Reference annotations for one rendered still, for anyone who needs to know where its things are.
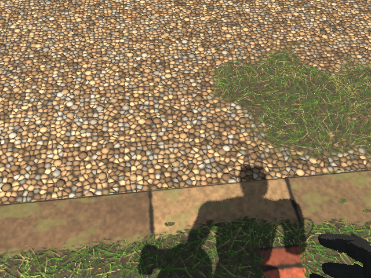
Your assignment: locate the robot right hand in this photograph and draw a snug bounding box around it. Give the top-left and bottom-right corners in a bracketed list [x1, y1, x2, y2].
[310, 233, 371, 278]

